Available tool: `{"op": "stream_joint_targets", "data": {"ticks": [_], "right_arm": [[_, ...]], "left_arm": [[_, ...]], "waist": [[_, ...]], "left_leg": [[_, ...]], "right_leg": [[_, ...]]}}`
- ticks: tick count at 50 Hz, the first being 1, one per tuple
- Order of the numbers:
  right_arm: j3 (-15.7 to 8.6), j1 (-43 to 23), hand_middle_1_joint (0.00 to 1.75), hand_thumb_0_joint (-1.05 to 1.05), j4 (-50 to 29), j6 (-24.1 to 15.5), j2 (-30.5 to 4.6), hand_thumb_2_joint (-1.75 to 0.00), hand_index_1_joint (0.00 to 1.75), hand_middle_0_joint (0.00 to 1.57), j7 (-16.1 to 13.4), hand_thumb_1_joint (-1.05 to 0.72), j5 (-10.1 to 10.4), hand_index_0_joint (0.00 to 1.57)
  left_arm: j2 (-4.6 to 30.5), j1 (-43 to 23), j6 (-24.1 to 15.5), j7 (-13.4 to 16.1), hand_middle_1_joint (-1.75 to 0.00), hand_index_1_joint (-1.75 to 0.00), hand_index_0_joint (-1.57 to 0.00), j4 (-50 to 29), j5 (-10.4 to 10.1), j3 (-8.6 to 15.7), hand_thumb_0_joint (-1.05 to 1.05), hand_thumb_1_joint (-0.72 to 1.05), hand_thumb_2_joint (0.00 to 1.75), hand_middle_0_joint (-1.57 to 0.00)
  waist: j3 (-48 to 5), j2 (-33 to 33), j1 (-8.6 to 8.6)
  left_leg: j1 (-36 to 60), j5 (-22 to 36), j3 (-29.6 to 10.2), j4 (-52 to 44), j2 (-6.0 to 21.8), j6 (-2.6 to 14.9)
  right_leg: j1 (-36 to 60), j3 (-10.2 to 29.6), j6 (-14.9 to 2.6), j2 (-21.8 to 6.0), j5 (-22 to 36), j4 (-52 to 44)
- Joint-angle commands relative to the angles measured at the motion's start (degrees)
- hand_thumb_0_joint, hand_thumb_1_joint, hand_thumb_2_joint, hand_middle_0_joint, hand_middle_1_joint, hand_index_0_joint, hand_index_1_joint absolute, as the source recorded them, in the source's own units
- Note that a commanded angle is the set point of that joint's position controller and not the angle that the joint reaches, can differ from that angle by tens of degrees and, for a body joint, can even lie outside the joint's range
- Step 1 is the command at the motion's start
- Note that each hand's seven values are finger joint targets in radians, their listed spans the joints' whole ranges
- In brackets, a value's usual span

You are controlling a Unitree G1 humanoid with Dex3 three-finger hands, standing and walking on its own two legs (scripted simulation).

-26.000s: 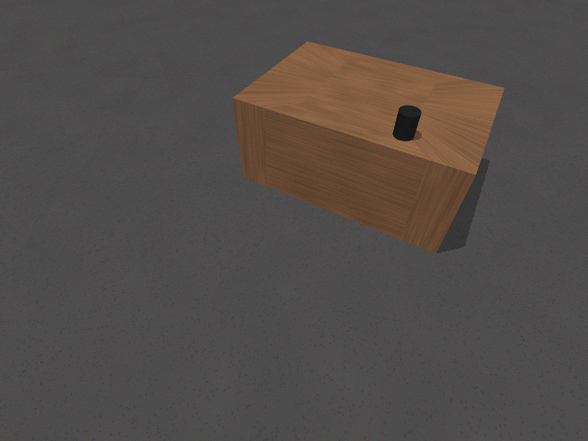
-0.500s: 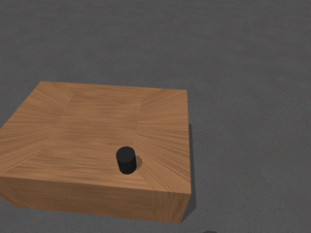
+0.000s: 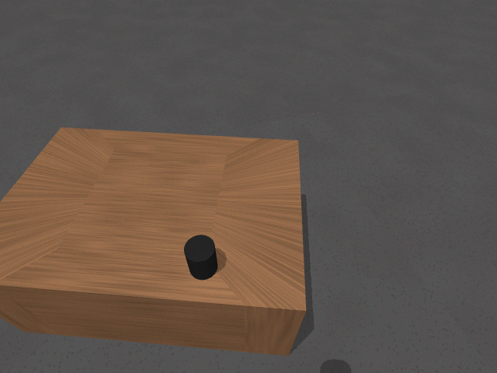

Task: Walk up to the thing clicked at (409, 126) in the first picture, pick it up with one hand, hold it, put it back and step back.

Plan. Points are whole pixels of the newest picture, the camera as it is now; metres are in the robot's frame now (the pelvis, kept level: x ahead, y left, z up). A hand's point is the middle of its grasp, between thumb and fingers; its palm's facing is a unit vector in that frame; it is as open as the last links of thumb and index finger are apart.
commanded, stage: stand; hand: left
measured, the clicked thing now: (201, 257) +0.47 +0.15 -0.28
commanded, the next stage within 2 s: step back in 1.06 s
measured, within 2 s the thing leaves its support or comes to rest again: neither
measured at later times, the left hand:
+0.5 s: hand out of the picture +0.06 +0.25 -0.16, palm faces -0.02 -0.94 -0.33, open 7.4 cm
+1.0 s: hand out of the picture +0.07 +0.25 -0.16, palm faces -0.02 -0.94 -0.33, open 7.4 cm
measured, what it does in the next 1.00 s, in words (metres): stands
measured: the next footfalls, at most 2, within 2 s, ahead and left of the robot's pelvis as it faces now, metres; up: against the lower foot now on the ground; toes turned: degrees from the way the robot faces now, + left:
left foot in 1.80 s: -0.13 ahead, +0.10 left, +0.00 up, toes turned +6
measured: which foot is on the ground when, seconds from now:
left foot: down 0.00-1.00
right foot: down 0.00-1.00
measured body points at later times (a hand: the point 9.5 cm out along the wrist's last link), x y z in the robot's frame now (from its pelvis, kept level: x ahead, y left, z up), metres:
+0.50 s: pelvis +0.01 +0.00 +0.00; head +0.01 +0.00 +0.45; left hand +0.07 +0.30 -0.14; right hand +0.07 -0.30 -0.13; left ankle +0.04 +0.13 -0.74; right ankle -0.04 -0.14 -0.74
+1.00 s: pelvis +0.01 +0.00 +0.00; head +0.02 +0.00 +0.45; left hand +0.07 +0.30 -0.14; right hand +0.08 -0.30 -0.13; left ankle +0.04 +0.13 -0.74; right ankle -0.04 -0.14 -0.74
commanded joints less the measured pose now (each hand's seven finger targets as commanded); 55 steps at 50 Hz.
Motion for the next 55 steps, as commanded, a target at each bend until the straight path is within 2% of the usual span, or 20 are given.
{"op": "stream_joint_targets", "data": {"ticks": [1, 5, 7, 11, 15, 17, 21, 23, 27, 30, 35, 40, 45, 50, 52, 53, 55], "right_arm": [[-2.3, -2.0, 0.3, 0.0, -3.2, -1.2, -12.2, -0.9, 0.3, 0.2, -1.0, -0.9, 0.2, 0.2], [-2.1, -2.0, 0.3, 0.0, -3.1, -1.3, -12.0, -0.9, 0.3, 0.2, -1.0, -0.9, 0.2, 0.2], [-2.2, -2.2, 0.3, 0.0, -3.0, -1.2, -12.4, -0.9, 0.3, 0.2, -1.0, -0.9, 0.2, 0.2], [-2.2, -2.2, 0.3, 0.0, -3.1, -1.2, -12.4, -0.9, 0.3, 0.2, -0.9, -0.9, 0.4, 0.2], [-2.1, -2.7, 0.3, 0.0, -3.3, -1.4, -12.2, -0.9, 0.3, 0.2, -0.9, -0.9, 0.3, 0.2], [-2.2, -2.8, 0.3, 0.0, -3.3, -1.4, -12.6, -0.9, 0.3, 0.2, -1.0, -0.9, 0.3, 0.2], [-2.2, -3.0, 0.3, 0.0, -3.3, -1.3, -12.5, -0.9, 0.3, 0.2, -0.9, -0.9, 0.4, 0.2], [-2.3, -2.7, 0.3, 0.0, -3.1, -1.3, -12.6, -0.9, 0.3, 0.2, -0.9, -0.9, 0.3, 0.2], [-2.3, -3.0, 0.3, 0.0, -3.3, -1.3, -12.6, -0.9, 0.3, 0.2, -0.8, -0.9, 0.3, 0.2], [-2.3, -2.8, 0.3, 0.0, -3.2, -1.2, -12.6, -0.9, 0.3, 0.2, -0.8, -0.9, 0.4, 0.2], [-2.3, -2.5, 0.3, 0.0, -3.1, -1.5, -12.9, -0.9, 0.3, 0.2, -0.8, -0.9, 0.4, 0.2], [-2.3, -2.7, 0.3, 0.0, -3.3, -1.2, -12.6, -0.9, 0.3, 0.2, -0.7, -0.9, 0.3, 0.2], [-2.2, -2.4, 0.3, 0.0, -3.4, -1.5, -12.6, -0.9, 0.3, 0.2, -0.7, -0.9, 0.5, 0.2], [-2.3, -2.8, 0.3, 0.0, -3.4, -1.3, -13.0, -0.9, 0.3, 0.2, -0.7, -0.9, 0.4, 0.2], [-2.3, -2.7, 0.3, 0.0, -3.6, -1.2, -12.7, -0.9, 0.3, 0.2, -0.7, -0.9, 0.5, 0.2], [-3.8, -5.1, 0.3, 0.0, -5.4, -0.3, -16.6, -0.9, 0.3, 0.2, -0.2, -0.9, 1.0, 0.2], [-4.3, -2.5, 0.3, 0.0, -6.7, 0.1, -16.4, -0.9, 0.3, 0.2, -0.2, -0.9, 1.6, 0.2]], "left_arm": [[12.2, -0.9, -1.0, 1.0, -0.3, -0.3, -0.2, -2.9, 0.0, 2.1, 0.0, 0.9, 0.9, -0.2], [12.3, -1.6, -0.9, 1.0, -0.3, -0.3, -0.2, -3.3, -0.2, 2.2, 0.0, 0.9, 0.9, -0.2], [12.2, -1.1, -0.7, 0.9, -0.3, -0.3, -0.2, -3.0, -0.2, 2.1, 0.0, 0.9, 0.9, -0.2], [12.2, -1.5, -0.8, 0.9, -0.3, -0.3, -0.2, -3.2, -0.1, 2.2, 0.0, 0.9, 0.9, -0.2], [12.2, -1.9, -0.9, 0.9, -0.3, -0.3, -0.2, -3.7, -0.2, 2.3, 0.0, 0.9, 0.9, -0.2], [12.3, -1.5, -0.8, 0.8, -0.3, -0.3, -0.2, -3.6, -0.2, 2.3, 0.0, 0.9, 0.9, -0.2], [12.3, -2.0, -0.8, 0.8, -0.3, -0.3, -0.2, -4.1, -0.1, 2.2, 0.0, 0.9, 0.9, -0.2], [12.4, -1.8, -0.7, 0.7, -0.3, -0.3, -0.2, -4.0, -0.1, 2.3, 0.0, 0.9, 0.9, -0.2], [12.6, -1.8, -0.9, 0.7, -0.3, -0.3, -0.2, -4.3, 0.0, 2.4, 0.0, 0.9, 0.9, -0.2], [12.5, -1.8, -0.7, 0.7, -0.3, -0.3, -0.2, -4.4, -0.1, 2.4, 0.0, 0.9, 0.9, -0.2], [12.3, -1.2, -0.9, 0.6, -0.3, -0.3, -0.2, -4.5, -0.2, 2.2, 0.0, 0.9, 0.9, -0.2], [12.5, -1.8, -0.8, 0.7, -0.3, -0.3, -0.2, -4.9, -0.2, 2.3, 0.0, 0.9, 0.9, -0.2], [12.7, -1.5, -1.0, 0.7, -0.3, -0.3, -0.2, -5.1, -0.4, 2.3, 0.0, 0.9, 0.9, -0.2], [12.5, -0.9, -0.8, 0.6, -0.3, -0.3, -0.2, -5.1, -0.1, 2.2, 0.0, 0.9, 0.9, -0.2], [12.8, -1.5, -0.9, 0.7, -0.3, -0.3, -0.2, -5.3, -0.1, 2.3, 0.0, 0.9, 0.9, -0.2], [16.1, -3.0, -0.2, 0.7, -0.3, -0.3, -0.2, -6.5, -1.3, 4.3, 0.0, 0.9, 0.9, -0.2], [14.0, -1.7, 0.2, 1.0, -0.3, -0.3, -0.2, -8.3, -1.6, 4.4, 0.0, 0.9, 0.9, -0.2]], "waist": [[-4.0, -0.4, 0.16], [-4.1, -0.2, 0.06], [-3.8, 0.6, 0.11], [-3.0, -0.3, 0.03], [-3.9, -0.2, 0.06], [-3.9, 0.3, 0.08], [-3.7, -0.3, -0.06], [-3.5, 0.4, -0.12], [-4.3, -0.3, -0.02], [-3.4, 0.0, -0.14], [-4.4, 0.3, -0.04], [-3.5, -0.7, -0.08], [-5.0, -0.3, -0.16], [-4.3, 0.1, 0.05], [-4.5, -0.8, -0.12], [2.1, 0.5, -0.48], [-4.7, 3.4, -1.12]], "left_leg": [[5.7, 7.3, -5.2, -2.6, 5.6, 2.04], [5.8, 9.2, -5.1, -2.7, 5.9, 1.89], [5.7, 6.8, -5.2, -3.1, 5.7, 1.88], [5.4, 5.6, -5.4, -3.6, 5.6, 1.81], [5.9, 10.5, -5.2, -2.9, 5.9, 1.85], [6.4, 7.6, -5.3, -3.1, 5.9, 1.85], [6.1, 7.5, -5.3, -3.3, 5.8, 1.77], [5.9, 4.3, -5.2, -3.8, 5.8, 1.77], [6.0, 6.3, -5.4, -3.7, 5.9, 1.95], [5.2, 4.2, -5.5, -4.3, 5.7, 1.78], [6.0, 7.6, -5.5, -3.6, 5.9, 1.91], [5.7, 6.8, -5.5, -3.7, 5.9, 1.82], [6.7, 11.6, -5.0, -2.7, 6.0, 1.97], [6.2, 6.6, -5.5, -3.6, 6.0, 1.96], [6.0, 8.3, -5.5, -3.5, 5.9, 1.9], [1.2, 20.7, -6.6, 1.3, 5.6, 4.14], [2.3, 30.2, -7.4, 2.3, 8.6, 7.78]], "right_leg": [[-5.0, 3.5, -2.44, -4.8, 9.3, -4.8], [-4.4, 3.5, -2.54, -4.9, 9.8, -4.4], [-4.8, 3.5, -2.56, -4.7, 8.4, -4.8], [-4.9, 3.5, -2.6, -4.8, 7.7, -5.0], [-4.2, 3.4, -2.56, -5.0, 10.4, -4.8], [-4.6, 3.4, -2.66, -4.9, 8.5, -5.3], [-4.8, 3.4, -2.7, -5.0, 8.6, -5.8], [-5.0, 3.6, -2.95, -5.0, 6.5, -5.9], [-4.2, 3.5, -2.83, -5.1, 8.4, -5.7], [-4.7, 3.3, -2.85, -4.9, 6.6, -5.9], [-4.0, 3.4, -2.9, -5.1, 8.6, -5.5], [-4.9, 3.1, -2.78, -5.2, 7.1, -6.1], [-3.4, 3.3, -2.68, -5.4, 11.6, -5.4], [-4.3, 3.0, -2.78, -5.2, 7.8, -6.2], [-3.8, 2.9, -2.68, -5.2, 8.8, -6.0], [-8.7, 2.5, -3.04, -3.6, 16.8, 0.6], [-5.4, 0.0, -3.57, -1.3, 16.4, 9.0]]}}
